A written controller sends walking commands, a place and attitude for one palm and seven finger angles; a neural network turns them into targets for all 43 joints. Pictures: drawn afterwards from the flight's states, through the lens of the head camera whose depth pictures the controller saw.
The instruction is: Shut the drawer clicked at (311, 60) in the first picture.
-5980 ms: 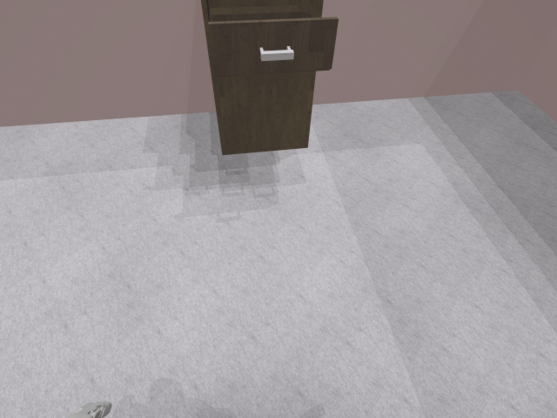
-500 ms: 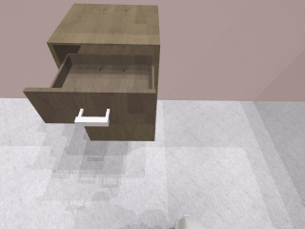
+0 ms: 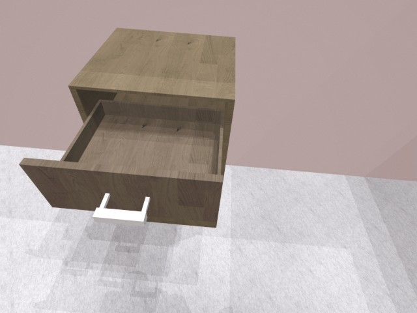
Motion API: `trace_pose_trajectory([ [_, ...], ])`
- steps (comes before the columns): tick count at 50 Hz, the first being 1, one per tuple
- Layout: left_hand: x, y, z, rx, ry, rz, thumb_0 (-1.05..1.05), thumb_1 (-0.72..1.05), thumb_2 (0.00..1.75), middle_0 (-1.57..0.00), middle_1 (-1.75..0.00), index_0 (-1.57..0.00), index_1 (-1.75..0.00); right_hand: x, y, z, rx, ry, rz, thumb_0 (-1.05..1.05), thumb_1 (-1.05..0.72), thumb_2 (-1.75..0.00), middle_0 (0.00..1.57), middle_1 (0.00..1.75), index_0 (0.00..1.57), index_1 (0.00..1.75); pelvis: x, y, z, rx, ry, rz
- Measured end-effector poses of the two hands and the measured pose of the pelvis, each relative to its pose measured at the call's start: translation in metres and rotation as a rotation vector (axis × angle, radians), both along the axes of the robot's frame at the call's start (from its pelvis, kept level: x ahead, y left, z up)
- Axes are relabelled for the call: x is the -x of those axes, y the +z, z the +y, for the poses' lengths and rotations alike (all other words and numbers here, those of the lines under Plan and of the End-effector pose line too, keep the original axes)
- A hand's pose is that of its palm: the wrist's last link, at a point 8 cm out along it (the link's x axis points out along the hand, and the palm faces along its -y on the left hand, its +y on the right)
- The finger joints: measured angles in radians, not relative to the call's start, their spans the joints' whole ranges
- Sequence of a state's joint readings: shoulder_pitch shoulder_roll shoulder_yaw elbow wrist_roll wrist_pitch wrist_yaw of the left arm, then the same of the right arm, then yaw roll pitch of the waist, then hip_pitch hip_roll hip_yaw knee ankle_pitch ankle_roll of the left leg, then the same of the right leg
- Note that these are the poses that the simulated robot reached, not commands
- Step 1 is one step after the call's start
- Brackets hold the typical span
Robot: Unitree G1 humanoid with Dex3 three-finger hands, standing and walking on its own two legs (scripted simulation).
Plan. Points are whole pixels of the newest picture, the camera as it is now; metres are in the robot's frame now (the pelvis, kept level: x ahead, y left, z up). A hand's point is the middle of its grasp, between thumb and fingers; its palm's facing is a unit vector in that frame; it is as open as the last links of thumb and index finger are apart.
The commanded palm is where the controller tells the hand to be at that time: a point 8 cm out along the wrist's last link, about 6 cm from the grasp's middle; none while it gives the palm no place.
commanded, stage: come to a stop and stand still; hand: left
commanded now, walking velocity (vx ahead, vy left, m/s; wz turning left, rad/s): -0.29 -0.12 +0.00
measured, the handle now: (123, 208) +0.34 +0.23 -0.05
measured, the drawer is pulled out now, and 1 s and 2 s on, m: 0.30 0.30 0.30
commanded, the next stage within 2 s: look again from close up in 1.12 s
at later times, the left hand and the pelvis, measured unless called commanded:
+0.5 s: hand out of the picture +0.05 +0.15 -0.17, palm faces +0.00 -0.96 -0.27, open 7.4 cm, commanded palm none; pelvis +0.01 -0.04 +0.00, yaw -2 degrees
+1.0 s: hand out of the picture -0.01 +0.18 -0.17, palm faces +0.04 -0.98 -0.20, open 7.4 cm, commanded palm none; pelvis -0.01 -0.01 +0.01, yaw -1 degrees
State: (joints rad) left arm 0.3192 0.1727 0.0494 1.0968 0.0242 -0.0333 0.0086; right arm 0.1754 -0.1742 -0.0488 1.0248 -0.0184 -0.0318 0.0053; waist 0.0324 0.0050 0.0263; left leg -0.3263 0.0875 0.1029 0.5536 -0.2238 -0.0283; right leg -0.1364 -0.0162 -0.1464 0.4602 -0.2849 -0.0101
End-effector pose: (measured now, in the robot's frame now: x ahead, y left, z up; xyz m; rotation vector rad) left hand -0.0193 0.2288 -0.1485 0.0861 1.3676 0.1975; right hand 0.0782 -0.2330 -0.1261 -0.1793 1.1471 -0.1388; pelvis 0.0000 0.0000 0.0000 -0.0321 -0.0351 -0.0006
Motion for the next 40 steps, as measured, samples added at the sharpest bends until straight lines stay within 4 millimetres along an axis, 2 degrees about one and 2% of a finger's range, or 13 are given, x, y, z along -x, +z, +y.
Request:
trace_pose_trajectory([
  [3, 0.003, -0.01, 0.005, 0.02, 0.012, 0.066, 0.0, 0.92, 0.9, -0.2, -0.3, -0.2, -0.3, -0.022, 0.0, 0.014, 0.014, 0.016, -0.018, 0.0, -0.92, -0.9, 0.2, 0.29, 0.2, 0.3, -0.015, -0.004, 0.01, -0.014, -0.008, -0.005],
  [6, -0.004, -0.007, 0.006, 0.025, 0.002, 0.104, 0.0, 0.91, 0.9, -0.2, -0.3, -0.2, -0.3, -0.027, 0.002, 0.026, 0.012, 0.013, 0.006, 0.0, -0.92, -0.9, 0.2, 0.29, 0.2, 0.3, -0.025, 0.0, 0.014, -0.023, -0.016, -0.007],
  [12, -0.029, -0.002, 0.002, 0.019, -0.028, 0.103, 0.0, 0.91, 0.9, -0.2, -0.3, -0.2, -0.3, -0.027, 0.0, 0.02, 0.019, -0.041, 0.052, -0.01, -0.95, -0.9, 0.2, 0.3, 0.2, 0.3, -0.031, 0.004, 0.012, -0.036, -0.025, -0.002],
  [20, -0.064, 0.007, -0.012, -0.064, -0.066, 0.005, 0.0, 0.91, 0.9, -0.2, -0.3, -0.2, -0.3, -0.001, -0.018, -0.017, -0.016, -0.082, 0.114, 0.0, -0.92, -0.9, 0.2, 0.3, 0.2, 0.3, -0.021, -0.002, -0.02, -0.052, -0.034, 0.007],
  [23, -0.067, 0.01, -0.024, -0.095, -0.091, -0.027, 0.0, 0.91, 0.9, -0.2, -0.3, -0.2, -0.3, 0.012, -0.03, -0.032, -0.048, -0.108, 0.13, 0.0, -0.92, -0.9, 0.2, 0.3, 0.2, 0.3, -0.017, -0.007, -0.034, -0.059, -0.035, 0.001],
  [28, -0.07, 0.025, -0.043, -0.093, -0.101, -0.056, 0.0, 0.91, 0.9, -0.2, -0.3, -0.2, -0.3, 0.037, -0.027, -0.046, -0.07, -0.117, 0.184, 0.01, -0.91, -0.9, 0.2, 0.3, 0.2, 0.3, -0.011, 0.003, -0.046, -0.074, -0.035, 0.006],
  [34, -0.065, 0.035, -0.043, -0.11, -0.077, -0.089, 0.0, 0.91, 0.9, -0.21, -0.3, -0.21, -0.3, 0.062, -0.022, -0.054, -0.061, -0.098, 0.24, 0.01, -0.91, -0.9, 0.2, 0.3, 0.2, 0.3, -0.002, 0.01, -0.049, -0.086, -0.024, 0.02],
  [40, -0.04, 0.033, -0.027, -0.105, -0.048, -0.063, 0.0, 0.91, 0.9, -0.21, -0.3, -0.21, -0.3, 0.069, -0.015, -0.049, -0.032, -0.069, 0.237, 0.01, -0.91, -0.9, 0.2, 0.3, 0.2, 0.3, 0.009, 0.011, -0.038, -0.084, -0.018, 0.028],
])
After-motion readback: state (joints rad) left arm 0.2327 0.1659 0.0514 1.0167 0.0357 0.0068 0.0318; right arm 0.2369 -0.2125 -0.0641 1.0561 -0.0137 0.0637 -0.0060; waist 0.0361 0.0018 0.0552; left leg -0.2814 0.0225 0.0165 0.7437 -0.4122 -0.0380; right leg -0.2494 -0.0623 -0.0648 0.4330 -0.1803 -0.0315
